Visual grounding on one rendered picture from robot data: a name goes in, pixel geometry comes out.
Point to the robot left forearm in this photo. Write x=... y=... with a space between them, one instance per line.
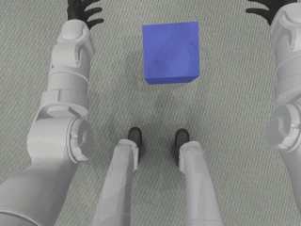
x=66 y=94

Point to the left robot upper arm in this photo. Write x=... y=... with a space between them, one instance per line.
x=35 y=196

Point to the right robot thigh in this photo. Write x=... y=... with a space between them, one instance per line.
x=202 y=207

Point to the robot left hand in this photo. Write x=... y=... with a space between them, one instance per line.
x=76 y=11

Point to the robot right forearm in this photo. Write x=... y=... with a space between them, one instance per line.
x=285 y=31

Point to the right robot upper arm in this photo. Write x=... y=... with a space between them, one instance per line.
x=283 y=132

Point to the robot right hand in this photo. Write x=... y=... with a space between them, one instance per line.
x=273 y=5

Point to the robot right shin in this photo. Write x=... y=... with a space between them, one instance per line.
x=192 y=143

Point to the carton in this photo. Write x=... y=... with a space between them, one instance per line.
x=171 y=53

